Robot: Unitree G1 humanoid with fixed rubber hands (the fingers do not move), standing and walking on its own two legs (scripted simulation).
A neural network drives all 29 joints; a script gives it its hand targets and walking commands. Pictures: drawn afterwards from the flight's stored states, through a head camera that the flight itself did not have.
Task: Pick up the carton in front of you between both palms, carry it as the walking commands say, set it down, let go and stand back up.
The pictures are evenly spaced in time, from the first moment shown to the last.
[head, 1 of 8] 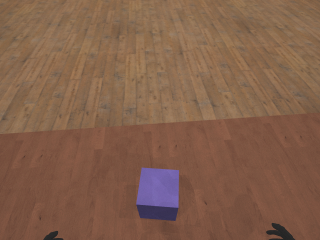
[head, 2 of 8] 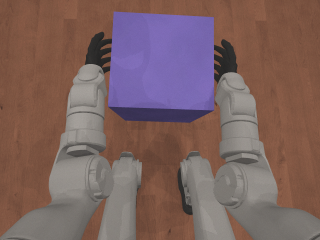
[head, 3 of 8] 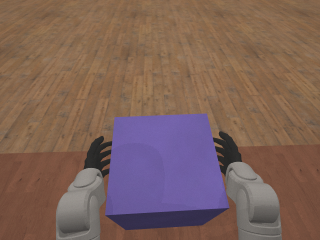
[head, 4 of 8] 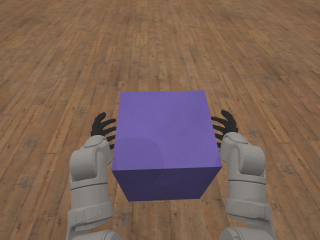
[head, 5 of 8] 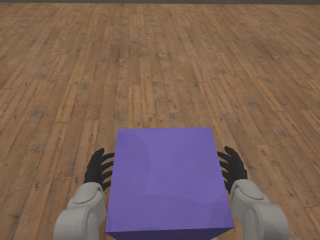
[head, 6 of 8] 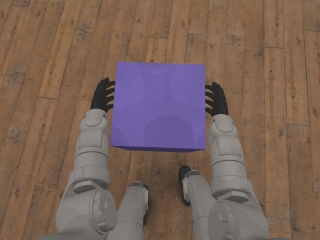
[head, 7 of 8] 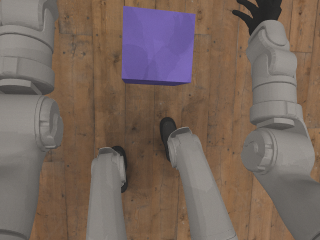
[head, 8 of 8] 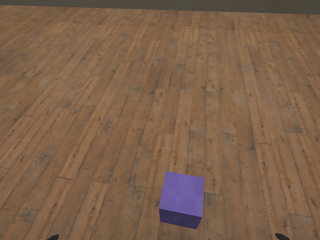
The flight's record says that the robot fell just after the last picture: no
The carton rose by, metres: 0.69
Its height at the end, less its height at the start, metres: -0.11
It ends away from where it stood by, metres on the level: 3.39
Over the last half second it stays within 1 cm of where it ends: yes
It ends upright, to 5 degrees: yes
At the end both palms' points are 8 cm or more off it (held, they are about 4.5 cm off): yes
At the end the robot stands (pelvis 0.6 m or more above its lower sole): yes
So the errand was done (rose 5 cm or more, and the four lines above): yes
